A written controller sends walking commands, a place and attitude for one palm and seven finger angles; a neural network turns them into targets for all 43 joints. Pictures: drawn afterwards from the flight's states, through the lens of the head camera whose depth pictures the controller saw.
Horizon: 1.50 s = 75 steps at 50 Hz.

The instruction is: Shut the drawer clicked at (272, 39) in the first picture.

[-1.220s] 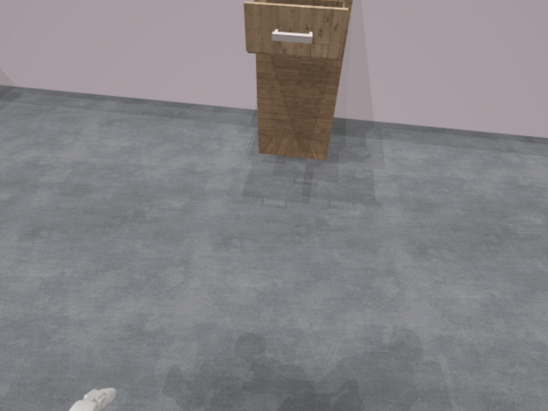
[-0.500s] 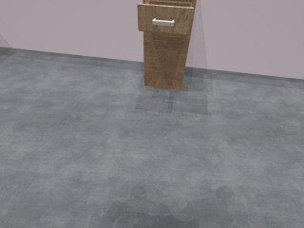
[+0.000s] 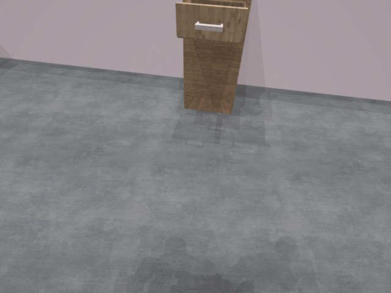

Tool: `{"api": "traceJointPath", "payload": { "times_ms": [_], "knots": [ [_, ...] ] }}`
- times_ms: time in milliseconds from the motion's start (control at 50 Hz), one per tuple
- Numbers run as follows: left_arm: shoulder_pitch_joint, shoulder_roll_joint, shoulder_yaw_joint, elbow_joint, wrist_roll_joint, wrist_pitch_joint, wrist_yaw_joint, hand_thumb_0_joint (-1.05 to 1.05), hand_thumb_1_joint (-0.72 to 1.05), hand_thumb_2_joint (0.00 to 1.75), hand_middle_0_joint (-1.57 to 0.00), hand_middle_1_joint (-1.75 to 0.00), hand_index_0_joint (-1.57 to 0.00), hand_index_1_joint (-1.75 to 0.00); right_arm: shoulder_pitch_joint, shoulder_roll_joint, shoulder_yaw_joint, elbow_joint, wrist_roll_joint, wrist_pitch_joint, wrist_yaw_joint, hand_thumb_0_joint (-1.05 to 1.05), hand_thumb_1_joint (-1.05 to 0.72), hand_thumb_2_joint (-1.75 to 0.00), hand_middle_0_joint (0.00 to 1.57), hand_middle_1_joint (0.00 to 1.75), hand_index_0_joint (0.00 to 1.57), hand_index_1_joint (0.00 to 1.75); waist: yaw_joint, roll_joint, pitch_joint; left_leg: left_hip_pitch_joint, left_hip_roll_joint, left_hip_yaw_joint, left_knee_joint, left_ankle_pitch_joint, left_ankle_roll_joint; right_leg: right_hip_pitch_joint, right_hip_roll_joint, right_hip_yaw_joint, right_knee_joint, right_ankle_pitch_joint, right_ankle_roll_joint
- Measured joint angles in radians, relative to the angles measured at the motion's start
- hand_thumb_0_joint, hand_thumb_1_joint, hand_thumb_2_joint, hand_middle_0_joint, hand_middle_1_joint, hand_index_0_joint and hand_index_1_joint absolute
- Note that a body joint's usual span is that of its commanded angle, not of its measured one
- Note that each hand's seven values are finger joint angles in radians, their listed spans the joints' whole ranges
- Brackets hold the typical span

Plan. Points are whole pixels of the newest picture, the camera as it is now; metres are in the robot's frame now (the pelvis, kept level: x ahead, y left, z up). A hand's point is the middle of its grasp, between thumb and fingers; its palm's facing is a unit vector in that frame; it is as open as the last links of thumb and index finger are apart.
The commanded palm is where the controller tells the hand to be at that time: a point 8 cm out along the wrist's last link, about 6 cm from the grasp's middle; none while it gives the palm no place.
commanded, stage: look at it before walking up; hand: left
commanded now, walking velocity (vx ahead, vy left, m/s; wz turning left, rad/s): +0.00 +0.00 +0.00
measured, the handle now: (209, 25) +1.28 +0.01 +0.02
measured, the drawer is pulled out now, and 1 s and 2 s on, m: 0.29 0.29 0.29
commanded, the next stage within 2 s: walk to a spot facing it in 0.32 s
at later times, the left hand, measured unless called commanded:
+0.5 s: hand out of the picture +0.08 +0.25 -0.16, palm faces -0.01 -0.94 -0.33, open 7.4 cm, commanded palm none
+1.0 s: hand out of the picture +0.12 +0.14 -0.18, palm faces -0.04 -0.98 -0.20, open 7.4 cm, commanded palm none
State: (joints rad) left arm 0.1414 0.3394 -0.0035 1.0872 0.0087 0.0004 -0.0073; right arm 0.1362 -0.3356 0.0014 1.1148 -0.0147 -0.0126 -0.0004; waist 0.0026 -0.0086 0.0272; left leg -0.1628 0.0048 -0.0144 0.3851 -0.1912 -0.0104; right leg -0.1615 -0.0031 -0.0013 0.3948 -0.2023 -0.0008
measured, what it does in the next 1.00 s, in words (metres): walks ahead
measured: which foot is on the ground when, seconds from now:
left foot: down 0.00-0.86, up 0.88-1.00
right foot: down 0.00-1.00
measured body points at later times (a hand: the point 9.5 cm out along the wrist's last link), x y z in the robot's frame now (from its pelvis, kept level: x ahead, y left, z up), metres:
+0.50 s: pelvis +0.01 +0.00 +0.00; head +0.00 +0.00 +0.45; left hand +0.08 +0.30 -0.13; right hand +0.09 -0.29 -0.13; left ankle +0.01 +0.13 -0.74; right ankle +0.01 -0.12 -0.74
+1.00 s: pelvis +0.14 -0.04 -0.01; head +0.15 -0.05 +0.44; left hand +0.12 +0.19 -0.16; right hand +0.07 -0.27 -0.17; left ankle +0.11 +0.10 -0.66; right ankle +0.07 -0.11 -0.74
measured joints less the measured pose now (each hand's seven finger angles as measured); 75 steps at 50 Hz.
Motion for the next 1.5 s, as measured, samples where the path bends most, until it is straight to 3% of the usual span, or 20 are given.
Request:
{"api": "traceJointPath", "payload": {
  "times_ms": [480, 620, 700, 780, 820, 860, 900, 940, 1000, 1120, 1240, 1300, 1320, 1340, 1380, 1400, 1440, 1500],
  "knots": [
    [0.003, 0.0, 0.001, 0.004, -0.001, -0.003, 0.008, 0.01, 0.9, 0.9, -0.21, -0.3, -0.2, -0.3, -0.021, 0.003, 0.002, -0.002, -0.001, 0.001, -0.004, 0.01, -0.9, -0.9, 0.2, 0.3, 0.2, 0.3, 0.006, 0.004, -0.007, 0.024, 0.0, 0.005, -0.016, -0.004, 0.001, 0.023, -0.001, 0.005, -0.018, -0.001, 0.003],
    [0.104, -0.056, 0.007, 0.002, 0.01, 0.021, -0.007, 0.01, 0.9, 0.9, -0.2, -0.3, -0.2, -0.3, 0.061, 0.061, 0.002, -0.006, -0.015, 0.015, 0.004, 0.01, -0.9, -0.9, 0.2, 0.3, 0.2, 0.3, 0.015, -0.002, -0.057, -0.001, 0.014, 0.037, 0.086, -0.13, 0.006, -0.012, 0.014, 0.036, 0.075, -0.1, -0.009],
    [0.175, -0.094, 0.014, 0.005, 0.009, 0.016, -0.018, 0.01, 0.9, 0.9, -0.2, -0.3, -0.2, -0.3, 0.122, 0.101, -0.003, -0.005, -0.014, 0.001, 0.003, 0.01, -0.9, -0.9, 0.2, 0.3, 0.2, 0.3, 0.014, -0.014, -0.048, -0.001, 0.018, 0.065, 0.14, -0.146, 0.006, -0.04, 0.019, 0.059, 0.167, -0.141, -0.021],
    [0.219, -0.133, 0.02, 0.018, 0.011, 0.021, -0.022, 0.01, 0.9, 0.9, -0.2, -0.3, -0.2, -0.3, 0.185, 0.132, -0.017, -0.001, -0.011, -0.019, -0.002, 0.01, -0.9, -0.9, 0.2, 0.3, 0.2, 0.3, 0.008, -0.017, -0.032, 0.045, 0.027, 0.113, 0.135, -0.201, -0.003, -0.113, -0.003, -0.002, 0.319, -0.238, -0.027],
    [0.215, -0.152, 0.024, 0.016, 0.011, 0.014, -0.026, 0.01, 0.9, 0.9, -0.2, -0.3, -0.2, -0.3, 0.215, 0.139, -0.022, 0.007, -0.012, -0.027, -0.006, 0.0, -0.9, -0.9, 0.2, 0.3, 0.2, 0.3, -0.004, -0.002, -0.012, 0.069, 0.04, 0.122, 0.133, -0.217, -0.015, -0.131, -0.009, -0.043, 0.301, -0.239, -0.029],
    [0.202, -0.165, 0.031, 0.003, 0.014, -0.013, -0.027, 0.01, 0.9, 0.9, -0.2, -0.3, -0.2, -0.3, 0.246, 0.143, -0.024, 0.024, -0.009, -0.024, -0.008, 0.0, -0.9, -0.9, 0.2, 0.3, 0.2, 0.3, -0.013, 0.028, 0.009, 0.042, 0.07, 0.112, 0.227, -0.257, -0.015, -0.112, 0.001, -0.082, 0.252, -0.146, -0.044],
    [0.2, -0.171, 0.036, -0.01, 0.007, -0.05, -0.014, 0.01, 0.9, 0.9, -0.2, -0.3, -0.2, -0.3, 0.26, 0.154, -0.022, 0.053, -0.007, -0.006, -0.004, 0.01, -0.9, -0.9, 0.2, 0.3, 0.2, 0.3, -0.003, 0.031, 0.014, -0.051, 0.073, 0.092, 0.46, -0.295, 0.003, -0.084, 0.008, -0.1, 0.252, -0.173, -0.059],
    [0.218, -0.174, 0.041, -0.017, 0.004, -0.071, 0.0, 0.01, 0.9, 0.9, -0.2, -0.3, -0.2, -0.3, 0.254, 0.164, -0.024, 0.07, -0.008, 0.004, 0.0, 0.01, -0.9, -0.9, 0.2, 0.3, 0.2, 0.3, 0.018, 0.014, 0.008, -0.147, 0.064, 0.092, 0.654, -0.275, 0.011, -0.033, 0.011, -0.093, 0.202, -0.188, -0.066],
    [0.259, -0.19, 0.037, -0.005, 0.009, -0.076, 0.014, 0.0, 0.9, 0.9, -0.2, -0.3, -0.2, -0.3, 0.204, 0.164, -0.036, 0.052, -0.012, 0.005, 0.003, 0.01, -0.9, -0.9, 0.2, 0.3, 0.2, 0.3, 0.032, -0.001, 0.001, -0.278, 0.074, 0.104, 0.762, -0.195, 0.003, 0.048, 0.016, -0.066, 0.093, -0.159, -0.063],
    [0.33, -0.235, 0.02, 0.051, 0.014, -0.071, 0.02, 0.0, 0.9, 0.9, -0.2, -0.3, -0.2, -0.3, 0.062, 0.159, -0.056, -0.046, -0.008, -0.005, 0.018, 0.01, -0.91, -0.9, 0.19, 0.3, 0.2, 0.3, 0.017, 0.012, 0.0, -0.458, 0.11, 0.106, 0.641, -0.014, -0.017, 0.182, 0.028, -0.031, -0.067, -0.138, -0.051],
    [0.35, -0.235, 0.025, 0.067, 0.013, -0.074, 0.028, 0.01, 0.9, 0.9, -0.21, -0.3, -0.2, -0.3, -0.042, 0.177, -0.047, -0.101, -0.002, -0.019, 0.03, 0.01, -0.91, -0.9, 0.19, 0.3, 0.2, 0.3, 0.046, 0.008, 0.025, -0.431, 0.087, 0.138, 0.361, 0.052, 0.012, 0.296, 0.028, -0.023, -0.123, -0.199, -0.022],
    [0.367, -0.226, 0.032, 0.073, 0.011, -0.072, 0.03, 0.01, 0.9, 0.9, -0.21, -0.3, -0.2, -0.3, -0.063, 0.185, -0.039, -0.12, -0.009, -0.045, 0.023, 0.01, -0.91, -0.9, 0.19, 0.3, 0.2, 0.3, 0.047, -0.004, 0.03, -0.322, 0.043, 0.161, 0.238, 0.054, 0.061, 0.285, 0.014, -0.017, 0.026, -0.295, -0.008],
    [0.36, -0.222, 0.037, 0.078, 0.006, -0.065, 0.028, 0.01, 0.9, 0.9, -0.21, -0.3, -0.2, -0.3, -0.065, 0.191, -0.04, -0.124, -0.016, -0.056, 0.018, 0.01, -0.91, -0.9, 0.19, 0.3, 0.2, 0.3, 0.038, -0.012, 0.034, -0.318, 0.036, 0.167, 0.267, 0.036, 0.1, 0.227, 0.003, -0.021, 0.181, -0.305, -0.014],
    [0.346, -0.216, 0.04, 0.078, 0.002, -0.058, 0.025, 0.01, 0.9, 0.9, -0.21, -0.3, -0.2, -0.3, -0.062, 0.195, -0.039, -0.127, -0.018, -0.064, 0.014, 0.0, -0.91, -0.9, 0.19, 0.3, 0.2, 0.3, 0.036, -0.02, 0.041, -0.314, 0.034, 0.177, 0.304, -0.002, 0.115, 0.145, 0.001, -0.005, 0.386, -0.297, -0.024],
    [0.309, -0.2, 0.047, 0.07, 0.0, -0.046, 0.023, 0.01, 0.9, 0.9, -0.2, -0.3, -0.2, -0.3, -0.04, 0.201, -0.037, -0.12, -0.012, -0.067, 0.007, 0.0, -0.91, -0.9, 0.2, 0.3, 0.2, 0.3, 0.038, -0.033, 0.044, -0.264, 0.029, 0.2, 0.306, -0.055, 0.116, -0.014, -0.004, 0.013, 0.718, -0.253, -0.039],
    [0.288, -0.192, 0.051, 0.061, 0.002, -0.042, 0.02, 0.01, 0.9, 0.9, -0.2, -0.3, -0.2, -0.3, -0.022, 0.204, -0.038, -0.111, -0.01, -0.066, 0.002, 0.0, -0.91, -0.9, 0.2, 0.3, 0.2, 0.3, 0.038, -0.037, 0.041, -0.23, 0.025, 0.21, 0.28, -0.059, 0.106, -0.085, -0.015, 0.007, 0.813, -0.212, -0.04],
    [0.242, -0.177, 0.06, 0.035, 0.011, -0.034, 0.013, 0.01, 0.91, 0.9, -0.2, -0.3, -0.2, -0.3, 0.022, 0.208, -0.041, -0.091, -0.008, -0.069, -0.009, 0.0, -0.91, -0.9, 0.2, 0.3, 0.2, 0.3, 0.036, -0.04, 0.035, -0.164, 0.013, 0.222, 0.214, -0.054, 0.102, -0.207, -0.042, -0.01, 0.889, -0.14, -0.034],
    [0.183, -0.168, 0.071, -0.016, 0.02, -0.023, 0.007, 0.01, 0.91, 0.9, -0.2, -0.3, -0.2, -0.3, 0.086, 0.184, -0.061, -0.067, -0.003, -0.078, -0.028, -0.02, -0.95, -0.9, 0.2, 0.3, 0.2, 0.3, 0.03, -0.04, 0.016, -0.083, -0.005, 0.239, 0.12, -0.047, 0.113, -0.347, -0.076, -0.016, 0.858, -0.068, -0.022]
  ]
}}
